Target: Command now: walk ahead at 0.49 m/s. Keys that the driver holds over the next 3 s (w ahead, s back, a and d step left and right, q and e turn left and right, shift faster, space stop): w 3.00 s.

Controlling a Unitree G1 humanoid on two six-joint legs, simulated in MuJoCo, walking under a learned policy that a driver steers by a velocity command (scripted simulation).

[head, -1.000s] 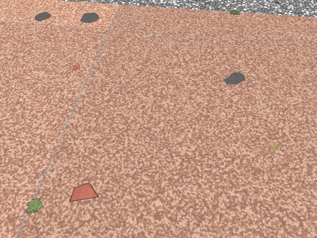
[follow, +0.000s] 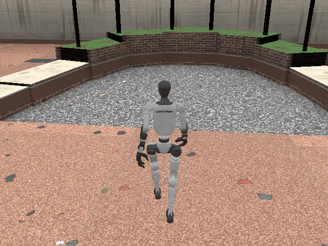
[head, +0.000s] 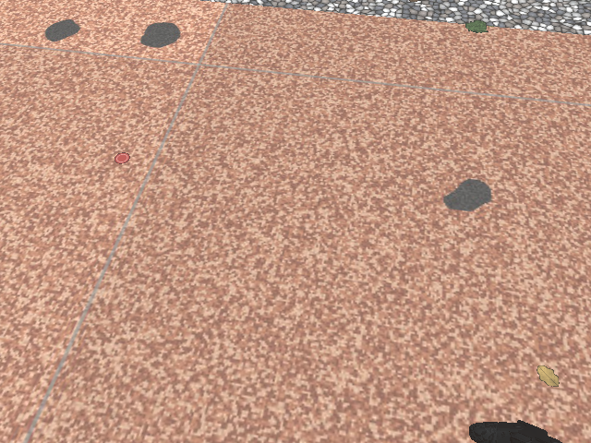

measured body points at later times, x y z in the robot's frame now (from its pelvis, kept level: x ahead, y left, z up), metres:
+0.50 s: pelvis +0.27 -0.01 +0.01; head +0.30 -0.01 +0.46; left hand +0.47 +0.20 -0.10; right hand +0.17 -0.23 -0.13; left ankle +0.15 +0.06 -0.72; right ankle +0.44 -0.13 -0.69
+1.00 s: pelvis +0.54 -0.05 +0.02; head +0.56 -0.05 +0.47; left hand +0.45 +0.18 -0.12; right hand +0.70 -0.27 -0.11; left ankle +0.71 +0.09 -0.67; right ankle +0.46 -0.11 -0.72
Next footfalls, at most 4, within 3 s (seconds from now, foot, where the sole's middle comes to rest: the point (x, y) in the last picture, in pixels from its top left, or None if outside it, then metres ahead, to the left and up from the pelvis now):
0.04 left None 0.19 0.06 -0.76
0.60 right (384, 416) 0.50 -0.11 -0.76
1.14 left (309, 293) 0.79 0.06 -0.76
1.72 right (376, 203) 1.09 -0.11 -0.76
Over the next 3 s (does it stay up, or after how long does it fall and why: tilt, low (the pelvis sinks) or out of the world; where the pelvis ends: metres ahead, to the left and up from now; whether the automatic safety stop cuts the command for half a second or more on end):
stays up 1.61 -0.04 0.01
